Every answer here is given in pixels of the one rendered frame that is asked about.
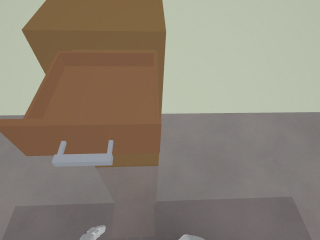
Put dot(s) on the drawer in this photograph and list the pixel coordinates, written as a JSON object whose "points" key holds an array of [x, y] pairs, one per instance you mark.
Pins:
{"points": [[88, 98]]}

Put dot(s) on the handle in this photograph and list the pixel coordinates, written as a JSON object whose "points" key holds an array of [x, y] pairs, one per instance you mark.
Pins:
{"points": [[94, 159]]}

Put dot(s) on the cabinet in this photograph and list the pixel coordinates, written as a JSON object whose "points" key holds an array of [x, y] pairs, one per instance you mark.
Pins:
{"points": [[101, 26]]}

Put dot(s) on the left robot hand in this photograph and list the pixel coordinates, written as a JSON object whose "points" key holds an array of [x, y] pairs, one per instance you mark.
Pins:
{"points": [[93, 233]]}

